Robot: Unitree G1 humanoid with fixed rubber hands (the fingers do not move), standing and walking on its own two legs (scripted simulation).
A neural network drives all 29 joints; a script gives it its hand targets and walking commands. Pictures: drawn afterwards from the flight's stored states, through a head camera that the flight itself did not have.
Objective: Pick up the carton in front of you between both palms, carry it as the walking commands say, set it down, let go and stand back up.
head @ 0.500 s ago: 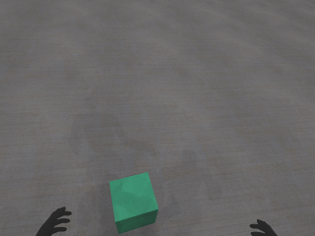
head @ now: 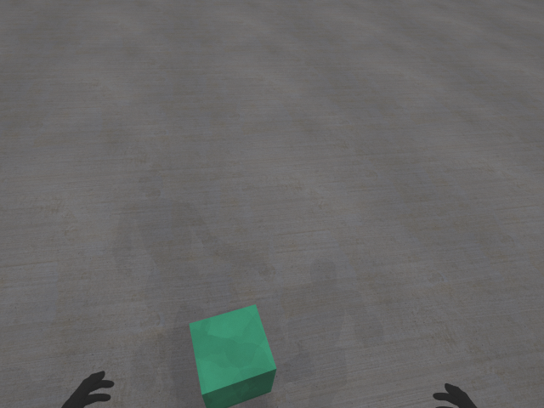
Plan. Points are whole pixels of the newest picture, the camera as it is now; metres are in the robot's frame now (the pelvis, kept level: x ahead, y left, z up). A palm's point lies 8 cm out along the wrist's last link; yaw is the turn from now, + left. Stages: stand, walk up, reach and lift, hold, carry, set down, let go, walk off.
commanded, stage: stand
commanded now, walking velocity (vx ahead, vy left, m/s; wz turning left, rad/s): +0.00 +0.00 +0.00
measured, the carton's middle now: (232, 359) +0.40 +0.09 -0.65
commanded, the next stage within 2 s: none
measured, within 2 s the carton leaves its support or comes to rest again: neither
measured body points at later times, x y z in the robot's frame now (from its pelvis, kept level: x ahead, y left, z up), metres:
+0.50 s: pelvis -0.02 -0.01 +0.01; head -0.02 +0.01 +0.46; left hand +0.09 +0.30 -0.12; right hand +0.09 -0.32 -0.09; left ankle -0.02 +0.09 -0.74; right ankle -0.05 -0.14 -0.74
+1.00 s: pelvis -0.03 -0.01 +0.01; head -0.03 +0.00 +0.46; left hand +0.07 +0.30 -0.12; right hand +0.08 -0.33 -0.10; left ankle -0.02 +0.09 -0.74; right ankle -0.05 -0.14 -0.74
